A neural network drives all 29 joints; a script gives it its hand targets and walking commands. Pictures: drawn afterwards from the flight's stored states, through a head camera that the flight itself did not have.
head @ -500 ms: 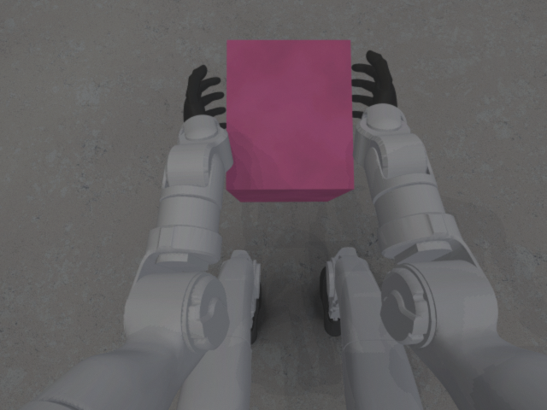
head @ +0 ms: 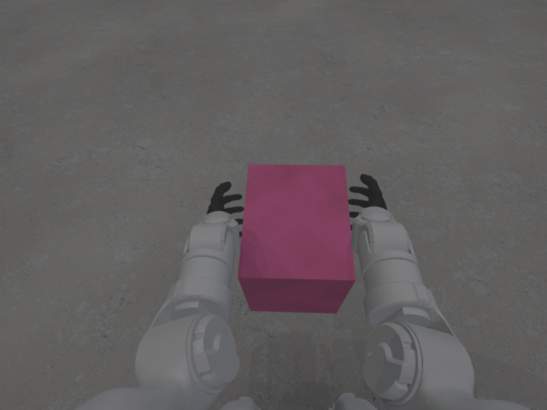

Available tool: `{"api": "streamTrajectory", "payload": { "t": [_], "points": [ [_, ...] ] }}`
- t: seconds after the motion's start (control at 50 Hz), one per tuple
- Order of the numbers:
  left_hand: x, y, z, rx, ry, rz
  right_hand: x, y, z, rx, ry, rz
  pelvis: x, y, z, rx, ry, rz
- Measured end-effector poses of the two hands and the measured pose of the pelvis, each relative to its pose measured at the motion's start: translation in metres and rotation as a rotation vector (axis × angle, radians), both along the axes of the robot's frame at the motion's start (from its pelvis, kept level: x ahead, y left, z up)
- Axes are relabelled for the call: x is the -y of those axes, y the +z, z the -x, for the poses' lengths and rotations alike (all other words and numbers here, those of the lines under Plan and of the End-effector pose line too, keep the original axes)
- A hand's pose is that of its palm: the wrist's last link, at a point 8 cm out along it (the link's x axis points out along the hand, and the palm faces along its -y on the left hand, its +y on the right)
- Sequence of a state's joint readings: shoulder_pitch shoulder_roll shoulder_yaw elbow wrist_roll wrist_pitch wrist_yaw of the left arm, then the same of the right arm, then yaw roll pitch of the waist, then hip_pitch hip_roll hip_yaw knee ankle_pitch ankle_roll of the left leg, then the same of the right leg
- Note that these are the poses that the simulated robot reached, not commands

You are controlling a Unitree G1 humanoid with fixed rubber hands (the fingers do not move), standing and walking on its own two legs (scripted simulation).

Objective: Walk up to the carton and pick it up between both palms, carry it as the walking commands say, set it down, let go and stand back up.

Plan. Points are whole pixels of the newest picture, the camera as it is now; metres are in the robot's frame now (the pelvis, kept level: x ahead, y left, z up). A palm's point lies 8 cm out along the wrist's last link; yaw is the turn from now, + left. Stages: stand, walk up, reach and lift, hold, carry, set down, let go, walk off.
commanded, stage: reach and lift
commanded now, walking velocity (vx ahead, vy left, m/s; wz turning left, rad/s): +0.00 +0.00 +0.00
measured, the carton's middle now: (294, 242) +0.40 +0.00 -0.01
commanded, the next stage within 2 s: hold in 1.38 s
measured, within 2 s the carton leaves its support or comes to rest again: neither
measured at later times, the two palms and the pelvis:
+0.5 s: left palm (202, 230) +0.35 +0.14 +0.10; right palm (368, 221) +0.36 -0.11 +0.10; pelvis +0.03 +0.00 +0.03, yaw +0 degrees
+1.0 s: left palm (201, 223) +0.35 +0.13 +0.11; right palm (371, 222) +0.35 -0.11 +0.10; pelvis +0.03 +0.00 +0.03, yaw +0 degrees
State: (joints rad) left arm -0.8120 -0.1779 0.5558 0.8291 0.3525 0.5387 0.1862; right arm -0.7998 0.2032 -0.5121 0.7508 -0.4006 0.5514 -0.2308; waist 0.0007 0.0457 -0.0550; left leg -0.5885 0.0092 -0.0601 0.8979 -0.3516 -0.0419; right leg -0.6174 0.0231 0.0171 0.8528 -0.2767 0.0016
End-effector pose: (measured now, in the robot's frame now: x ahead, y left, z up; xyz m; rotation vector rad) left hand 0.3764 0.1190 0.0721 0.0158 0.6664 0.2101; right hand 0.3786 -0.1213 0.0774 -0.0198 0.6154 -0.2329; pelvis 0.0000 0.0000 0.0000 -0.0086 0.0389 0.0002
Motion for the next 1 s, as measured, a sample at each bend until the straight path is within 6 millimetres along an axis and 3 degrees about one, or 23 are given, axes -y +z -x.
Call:
{"api": "streamTrajectory", "payload": {
  "t": [0.12, 0.32, 0.44, 0.6, 1.0],
  "points": [
    [-0.001, 0.009, 0.002, -0.025, -0.028, 0.005, 0.002, 0.009, -0.003, -0.026, 0.036, 0.000, 0.004, 0.016, -0.019, 0.045, 0.004, -0.006],
    [-0.017, 0.021, 0.017, -0.054, 0.000, -0.110, -0.016, 0.015, 0.005, -0.068, 0.137, 0.021, 0.007, 0.029, -0.040, 0.075, 0.007, -0.012],
    [-0.018, 0.031, 0.025, -0.058, 0.005, -0.093, -0.018, 0.023, 0.016, -0.088, 0.116, 0.025, 0.002, 0.030, -0.038, 0.095, 0.007, -0.006],
    [-0.014, 0.020, 0.037, -0.090, -0.028, 0.000, -0.010, 0.021, 0.029, -0.113, 0.059, -0.005, 0.002, 0.030, -0.030, 0.109, 0.007, -0.005],
    [-0.016, 0.035, 0.026, -0.043, -0.042, -0.040, -0.011, 0.023, 0.025, -0.071, 0.066, -0.011, 0.002, 0.030, -0.030, 0.109, 0.008, -0.005]
  ]
}}
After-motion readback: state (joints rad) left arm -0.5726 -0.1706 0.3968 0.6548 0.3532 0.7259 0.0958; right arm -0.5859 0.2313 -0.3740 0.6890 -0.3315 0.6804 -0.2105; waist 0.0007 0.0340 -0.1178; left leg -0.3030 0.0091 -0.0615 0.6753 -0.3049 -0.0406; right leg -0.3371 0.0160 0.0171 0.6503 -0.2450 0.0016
